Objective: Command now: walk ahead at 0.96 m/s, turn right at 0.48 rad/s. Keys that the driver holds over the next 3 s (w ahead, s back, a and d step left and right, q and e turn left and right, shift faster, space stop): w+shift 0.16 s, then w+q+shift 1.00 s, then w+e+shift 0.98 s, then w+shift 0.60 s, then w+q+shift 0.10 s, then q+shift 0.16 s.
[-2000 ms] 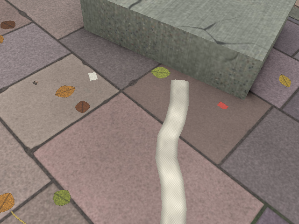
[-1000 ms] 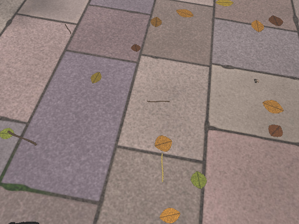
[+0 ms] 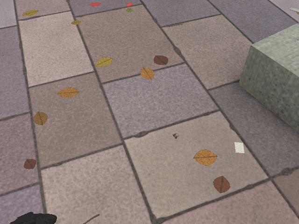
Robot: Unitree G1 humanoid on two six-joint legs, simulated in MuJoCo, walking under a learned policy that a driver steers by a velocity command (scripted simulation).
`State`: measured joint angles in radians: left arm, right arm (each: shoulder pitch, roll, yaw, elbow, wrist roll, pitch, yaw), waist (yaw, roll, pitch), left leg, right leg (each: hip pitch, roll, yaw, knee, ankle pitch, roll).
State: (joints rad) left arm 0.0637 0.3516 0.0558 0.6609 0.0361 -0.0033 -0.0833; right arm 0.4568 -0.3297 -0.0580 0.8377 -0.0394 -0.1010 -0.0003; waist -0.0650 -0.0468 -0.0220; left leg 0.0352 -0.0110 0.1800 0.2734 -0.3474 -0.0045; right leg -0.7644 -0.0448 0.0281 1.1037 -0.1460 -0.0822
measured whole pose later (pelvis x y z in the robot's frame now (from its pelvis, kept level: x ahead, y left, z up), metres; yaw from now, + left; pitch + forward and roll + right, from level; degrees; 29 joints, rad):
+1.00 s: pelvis +0.97 +0.01 -0.01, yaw +33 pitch +3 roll +0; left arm -0.05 0.27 -0.05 0.57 0.03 -0.08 -0.01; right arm 0.46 -0.34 -0.09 0.87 -0.01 -0.07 0.02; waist -0.14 0.00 0.03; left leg 0.07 -0.16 -0.30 0.44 -0.47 0.14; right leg -0.56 -0.06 0.08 0.51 -0.06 0.03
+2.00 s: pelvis +1.73 +0.49 -0.02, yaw +15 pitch -1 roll -1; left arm 0.31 0.33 0.07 0.82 0.02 0.00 -0.01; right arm 0.17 -0.22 0.01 0.72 -0.05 -0.10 0.00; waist 0.02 0.00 0.06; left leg -0.39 0.07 -0.08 1.43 -0.35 -0.03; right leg -0.37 0.20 -0.06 0.65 -0.26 -0.20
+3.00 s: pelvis +2.63 +0.62 +0.01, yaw +3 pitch +0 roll -1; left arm 0.37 0.28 0.04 0.89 0.01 -0.10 0.00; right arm 0.20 -0.29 -0.05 0.80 0.02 -0.04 0.02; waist 0.02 0.04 0.06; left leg -0.68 0.07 0.00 1.06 -0.17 0.05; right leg -0.03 0.06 -0.17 0.31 -0.29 -0.07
